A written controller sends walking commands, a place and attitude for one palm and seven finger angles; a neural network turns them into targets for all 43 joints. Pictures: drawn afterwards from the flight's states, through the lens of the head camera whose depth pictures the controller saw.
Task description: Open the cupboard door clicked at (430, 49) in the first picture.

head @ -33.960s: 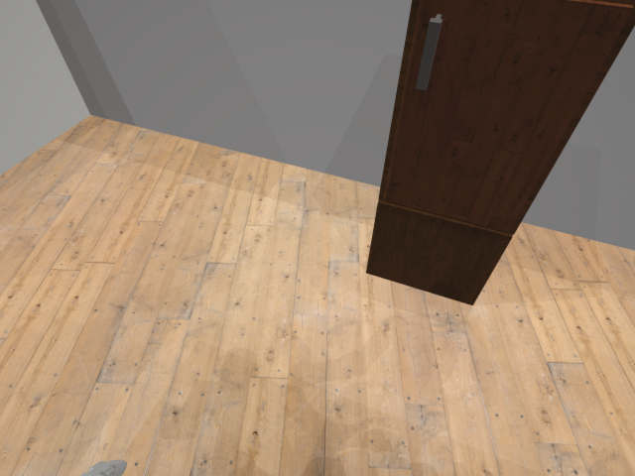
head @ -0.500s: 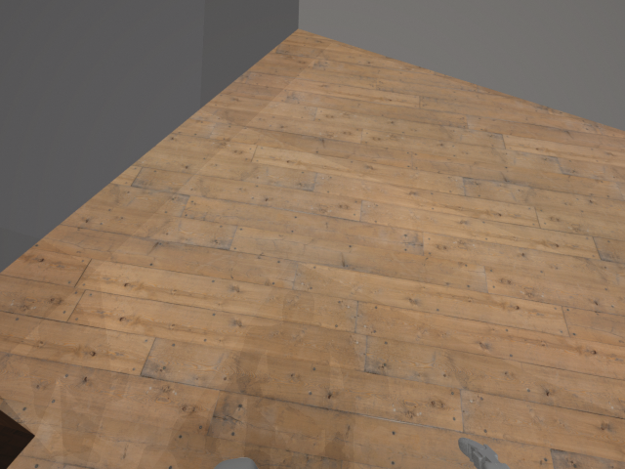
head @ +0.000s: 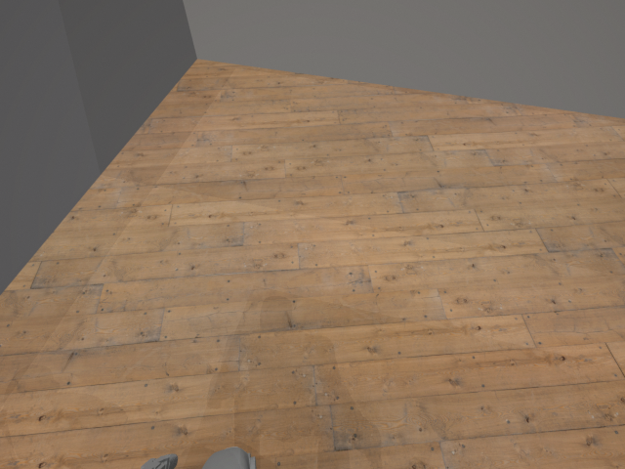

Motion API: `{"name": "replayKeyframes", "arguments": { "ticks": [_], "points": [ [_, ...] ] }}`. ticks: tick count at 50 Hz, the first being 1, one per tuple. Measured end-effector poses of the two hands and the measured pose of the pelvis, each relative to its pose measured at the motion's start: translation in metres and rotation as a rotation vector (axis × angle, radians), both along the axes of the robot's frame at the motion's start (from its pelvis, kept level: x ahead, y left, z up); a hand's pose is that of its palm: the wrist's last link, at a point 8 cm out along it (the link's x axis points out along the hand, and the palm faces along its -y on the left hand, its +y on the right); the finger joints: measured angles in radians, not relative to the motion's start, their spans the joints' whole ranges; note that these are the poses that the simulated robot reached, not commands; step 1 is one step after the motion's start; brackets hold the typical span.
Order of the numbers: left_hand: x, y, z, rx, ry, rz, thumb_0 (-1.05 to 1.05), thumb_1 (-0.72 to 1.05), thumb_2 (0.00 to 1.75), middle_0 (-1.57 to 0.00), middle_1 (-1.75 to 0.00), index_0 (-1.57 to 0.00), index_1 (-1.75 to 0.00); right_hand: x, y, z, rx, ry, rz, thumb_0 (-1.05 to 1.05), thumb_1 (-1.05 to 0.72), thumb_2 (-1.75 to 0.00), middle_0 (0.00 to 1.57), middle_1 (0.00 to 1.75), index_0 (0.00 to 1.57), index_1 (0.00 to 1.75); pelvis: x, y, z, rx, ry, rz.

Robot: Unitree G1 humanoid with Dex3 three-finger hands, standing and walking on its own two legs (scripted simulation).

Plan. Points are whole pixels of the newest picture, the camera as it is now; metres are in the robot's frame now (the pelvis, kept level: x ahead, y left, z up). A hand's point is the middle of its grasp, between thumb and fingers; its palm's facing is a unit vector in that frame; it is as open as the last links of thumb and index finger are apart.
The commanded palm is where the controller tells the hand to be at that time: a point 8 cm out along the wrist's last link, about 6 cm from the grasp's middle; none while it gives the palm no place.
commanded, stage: walk to a spot facing it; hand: left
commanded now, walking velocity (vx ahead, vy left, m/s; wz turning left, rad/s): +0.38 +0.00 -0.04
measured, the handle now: out of the picture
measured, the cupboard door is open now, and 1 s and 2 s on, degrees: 51 51 51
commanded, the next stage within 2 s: turn to face it in 0.28 s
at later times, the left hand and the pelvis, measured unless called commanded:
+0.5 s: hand (197, 355) +0.31 +0.20 -0.17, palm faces -0.01 -0.98 -0.18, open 7.3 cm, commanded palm none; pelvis +0.26 +0.02 +0.00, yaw -3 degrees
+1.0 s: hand (206, 297) +0.43 +0.21 -0.18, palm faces +0.29 -0.93 -0.23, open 7.3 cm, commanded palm none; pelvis +0.39 -0.02 -0.02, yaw +15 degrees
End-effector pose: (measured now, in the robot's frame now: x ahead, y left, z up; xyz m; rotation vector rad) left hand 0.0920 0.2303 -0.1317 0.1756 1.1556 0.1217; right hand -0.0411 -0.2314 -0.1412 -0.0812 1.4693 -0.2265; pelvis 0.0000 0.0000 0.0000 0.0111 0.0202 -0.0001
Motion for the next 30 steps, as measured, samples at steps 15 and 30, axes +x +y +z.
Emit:
{"name": "replayKeyframes", "arguments": {
  "ticks": [15,30],
  "points": [
    [0.038,0.032,-0.037,-0.033,0.336,0.081,0.00,0.92,0.90,-0.20,-0.30,-0.20,-0.30,0.311,0.026,0.002,-0.055,-0.415,0.138,0.00,-0.91,-0.90,0.20,0.29,0.20,0.30,0.170,0.030,-0.023,-0.016,-0.027,-0.062],
    [0.289,0.004,-0.010,0.026,0.018,0.013,0.01,0.93,0.90,-0.20,-0.30,-0.20,-0.30,0.285,0.001,-0.014,0.022,0.046,0.017,0.00,-0.92,-0.90,0.20,0.29,0.20,0.30,0.304,-0.010,-0.013,0.017,-0.009,0.007]
  ]
}}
